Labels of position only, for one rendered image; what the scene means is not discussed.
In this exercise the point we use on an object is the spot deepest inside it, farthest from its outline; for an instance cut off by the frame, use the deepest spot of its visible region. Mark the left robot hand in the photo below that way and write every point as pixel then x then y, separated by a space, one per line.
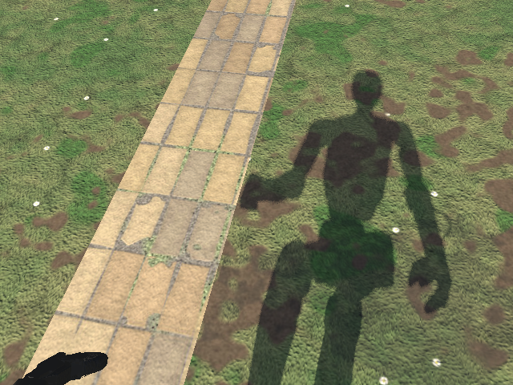
pixel 59 369

